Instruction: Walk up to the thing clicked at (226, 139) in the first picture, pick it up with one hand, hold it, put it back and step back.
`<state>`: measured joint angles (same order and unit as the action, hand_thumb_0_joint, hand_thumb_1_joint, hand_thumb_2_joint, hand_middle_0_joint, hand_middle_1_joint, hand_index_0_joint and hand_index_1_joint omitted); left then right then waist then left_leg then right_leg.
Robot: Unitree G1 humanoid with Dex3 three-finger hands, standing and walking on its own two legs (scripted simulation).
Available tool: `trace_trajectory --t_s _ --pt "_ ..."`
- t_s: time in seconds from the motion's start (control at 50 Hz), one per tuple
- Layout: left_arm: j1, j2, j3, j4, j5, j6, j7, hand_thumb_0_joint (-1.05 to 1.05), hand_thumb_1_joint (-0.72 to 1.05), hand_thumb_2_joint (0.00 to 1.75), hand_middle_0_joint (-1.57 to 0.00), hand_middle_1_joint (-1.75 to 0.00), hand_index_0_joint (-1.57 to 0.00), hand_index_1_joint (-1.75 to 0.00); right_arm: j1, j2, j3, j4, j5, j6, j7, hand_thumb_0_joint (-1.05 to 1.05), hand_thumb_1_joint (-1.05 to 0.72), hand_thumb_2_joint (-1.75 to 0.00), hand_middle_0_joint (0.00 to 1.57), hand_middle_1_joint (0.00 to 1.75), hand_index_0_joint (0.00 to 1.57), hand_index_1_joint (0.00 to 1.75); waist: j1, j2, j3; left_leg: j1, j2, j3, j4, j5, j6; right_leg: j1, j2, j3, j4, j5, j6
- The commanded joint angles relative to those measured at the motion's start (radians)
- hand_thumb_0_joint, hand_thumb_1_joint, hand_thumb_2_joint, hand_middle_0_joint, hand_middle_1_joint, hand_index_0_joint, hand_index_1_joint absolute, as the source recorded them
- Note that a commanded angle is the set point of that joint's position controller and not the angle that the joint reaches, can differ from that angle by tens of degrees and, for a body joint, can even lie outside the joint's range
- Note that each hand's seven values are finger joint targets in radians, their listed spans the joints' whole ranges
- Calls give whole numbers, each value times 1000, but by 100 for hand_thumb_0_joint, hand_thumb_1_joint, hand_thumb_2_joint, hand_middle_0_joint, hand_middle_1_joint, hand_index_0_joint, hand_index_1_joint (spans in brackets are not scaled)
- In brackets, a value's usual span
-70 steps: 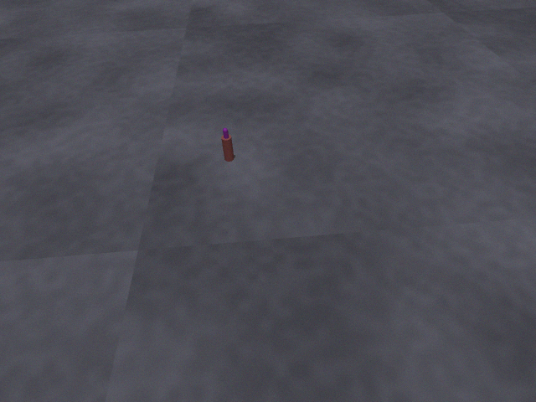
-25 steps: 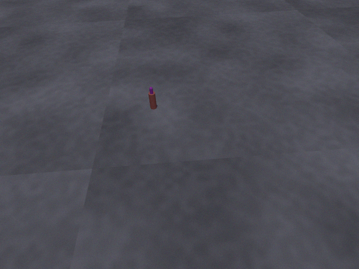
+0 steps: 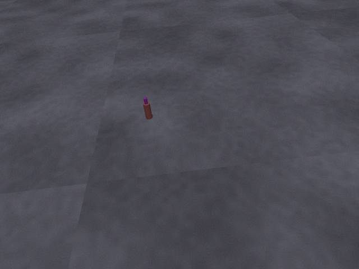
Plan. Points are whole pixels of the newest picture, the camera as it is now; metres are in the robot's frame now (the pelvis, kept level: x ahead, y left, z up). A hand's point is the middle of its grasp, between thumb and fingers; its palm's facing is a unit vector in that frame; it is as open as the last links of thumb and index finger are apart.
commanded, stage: walk up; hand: left
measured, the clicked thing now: (147, 107) +1.46 +0.28 -0.66
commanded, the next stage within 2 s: none
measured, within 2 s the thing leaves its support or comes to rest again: neither
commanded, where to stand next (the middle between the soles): +1.12 +0.06 m, yaw +1 degrees
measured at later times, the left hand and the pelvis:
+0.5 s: hand (90, 238) +0.27 +0.28 -0.15, palm faces +0.00 -0.95 -0.31, open 7.4 cm; pelvis +0.23 +0.02 +0.00, yaw +2 degrees
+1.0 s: hand (118, 149) +0.55 +0.23 -0.11, palm faces +0.02 -0.92 -0.40, open 7.4 cm; pelvis +0.48 -0.04 +0.00, yaw +1 degrees
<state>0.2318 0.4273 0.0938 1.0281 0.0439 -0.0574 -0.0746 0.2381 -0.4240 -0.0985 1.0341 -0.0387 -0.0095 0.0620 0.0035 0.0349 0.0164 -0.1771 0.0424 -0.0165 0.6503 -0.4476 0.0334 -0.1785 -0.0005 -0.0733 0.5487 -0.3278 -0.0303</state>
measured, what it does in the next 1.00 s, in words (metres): walks ahead: left foot, then right foot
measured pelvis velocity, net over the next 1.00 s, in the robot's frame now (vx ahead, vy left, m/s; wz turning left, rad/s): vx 0.48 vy -0.04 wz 0.02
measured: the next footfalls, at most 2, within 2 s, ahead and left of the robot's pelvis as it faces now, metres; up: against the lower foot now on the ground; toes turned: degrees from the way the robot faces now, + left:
left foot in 0.34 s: +0.34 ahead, +0.12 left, +0.00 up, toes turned +5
right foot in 0.82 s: +0.56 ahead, -0.15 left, +0.00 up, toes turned -4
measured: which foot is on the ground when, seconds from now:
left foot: up 0.00-0.32, down 0.34-0.86, up 0.88-1.00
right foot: down 0.00-0.38, up 0.40-0.80, down 0.82-1.00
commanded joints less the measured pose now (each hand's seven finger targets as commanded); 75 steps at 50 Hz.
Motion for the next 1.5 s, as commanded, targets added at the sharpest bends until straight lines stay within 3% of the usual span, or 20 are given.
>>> trace_trajectory --t_s 0.0,0.1,0.24,0.32,0.34,0.36,0.38,0.5,0.64,0.78,0.8,0.84,0.86,0.96,1.14,1.26,1.28,1.32,1.42,1.48 --pt "108 310 64 -72 -10 -40 42 0 90 90 -20 -30 -20 -30 -209 -174 -12 -174 22 -43 -18 0 -90 -90 20 30 20 30 113 -98 152 -628 -44 -144 385 6 9 285 -421 639 -462 -227 -115" --pt "7 203 33 -128 -36 -52 55 0 90 90 -20 -30 -20 -30 -86 -168 -7 -131 31 -35 3 0 -90 -90 20 30 20 30 1 -151 91 -437 -36 -81 305 234 -12 254 -175 109 -344 495 -27" --pt "50 241 32 -168 -35 -40 53 0 90 90 -20 -30 -20 -30 -227 -139 -10 -226 13 -34 24 0 -90 -90 20 30 20 30 55 -152 98 -212 -4 64 -86 372 7 148 -222 57 -351 470 -84" --pt "60 227 20 -190 -51 -30 66 0 90 90 -20 -30 -20 -30 106 -201 -59 -157 -13 -44 3 0 -90 -90 20 30 20 30 -100 -3 -91 206 -52 78 -125 342 95 62 -169 -14 144 668 -71" --pt "128 179 5 -192 -60 -25 66 0 90 90 -20 -30 -20 -30 216 -247 -88 -149 -26 -46 -6 0 -90 -90 20 30 20 30 -141 118 -179 416 36 -82 -146 171 152 -135 -87 -36 423 478 -34" --pt "198 143 7 -201 -78 -24 65 0 90 90 -20 -30 -20 -30 247 -324 -106 -181 -17 -52 -17 0 -90 -90 20 30 20 30 -136 275 -272 579 323 -642 -253 109 295 -391 128 33 708 -75 14" --pt "159 235 17 -192 -67 -20 76 0 90 90 -20 -30 -20 -30 193 -311 -103 -195 29 -56 -22 0 -90 -90 20 30 20 30 -116 158 -277 525 374 -775 -361 12 342 -411 57 187 783 -218 -37" --pt "164 174 -1 -175 -54 -14 34 0 90 90 -20 -30 -20 -30 5 -192 -35 -238 38 -85 -32 0 -90 -90 20 30 20 30 6 30 49 -44 185 -151 -445 264 162 -262 -57 177 587 30 2" --pt "6 161 10 -232 -27 -19 -7 0 90 90 -20 -30 -20 -30 16 -229 -43 -262 32 -111 -6 0 -90 -90 20 30 20 30 -31 117 118 -58 172 -51 -488 99 190 -286 -129 75 137 177 41" --pt "87 189 41 -178 -26 -41 9 0 90 90 -20 -30 -20 -30 44 -207 -31 -280 35 -87 -15 0 -90 -90 20 30 20 30 41 -7 -25 -72 137 6 -121 414 115 70 -41 4 -13 191 -13" --pt "180 221 57 -159 -24 -50 21 0 90 90 -20 -30 -20 -30 80 -168 -16 -279 33 -86 -15 0 -90 -90 20 30 20 30 87 -108 -104 -112 74 55 113 432 87 212 -50 33 -52 108 -36" --pt "260 342 80 -178 -28 -60 37 0 90 90 -20 -30 -20 -30 155 -136 5 -287 43 -81 -19 0 -90 -90 20 30 20 30 96 -312 -119 -455 -114 42 518 -67 12 381 -432 680 -270 -32 -176" --pt "208 349 76 -183 -44 -54 41 0 90 90 -20 -30 -20 -30 115 -213 -10 -266 34 -73 -33 0 -90 -90 20 30 20 30 96 -243 -87 -480 -52 -33 592 -77 15 318 -474 752 -279 -34 -244" --pt "56 232 34 -218 -51 -58 51 0 90 90 -20 -30 -20 -30 139 -175 -7 -208 50 -55 -14 0 -90 -90 20 30 20 30 -5 -214 33 -323 0 -78 433 147 5 4 -225 217 -283 226 -132" --pt "112 246 45 -250 -36 -64 46 0 90 90 -20 -30 -20 -30 -63 -143 -12 -265 17 -55 21 0 -90 -90 20 30 20 30 53 -163 86 -331 51 16 7 299 -38 36 -258 100 -286 208 -169" --pt "102 244 28 -265 -35 -46 51 0 90 90 -20 -30 -20 -30 81 -184 -43 -211 11 -71 17 0 -90 -90 20 30 20 30 -46 -30 -34 69 -17 81 -120 278 36 -62 -222 47 23 331 -111" --pt "130 194 7 -269 -37 -43 54 0 90 90 -20 -30 -20 -30 211 -238 -63 -182 -1 -78 5 0 -90 -90 20 30 20 30 -106 109 -102 232 26 -9 -159 154 75 -166 -151 -4 301 312 -81" --pt "197 187 3 -255 -51 -26 63 0 90 90 -20 -30 -20 -30 222 -340 -86 -224 25 -84 -15 0 -90 -90 20 30 20 30 -95 219 -147 341 377 -679 -387 -63 210 -469 29 77 633 -239 -35" --pt "199 199 2 -191 -61 -14 50 0 90 90 -20 -30 -20 -30 88 -213 -30 -253 52 -94 -31 0 -90 -90 20 30 20 30 -7 91 19 57 218 -179 -366 450 76 -336 -76 194 545 6 -12" --pt "195 173 0 -190 -52 -3 41 0 90 90 -20 -30 -20 -30 79 -208 -32 -270 41 -100 -33 0 -90 -90 20 30 20 30 -5 102 13 51 211 -98 -375 469 160 -325 -76 148 488 41 18"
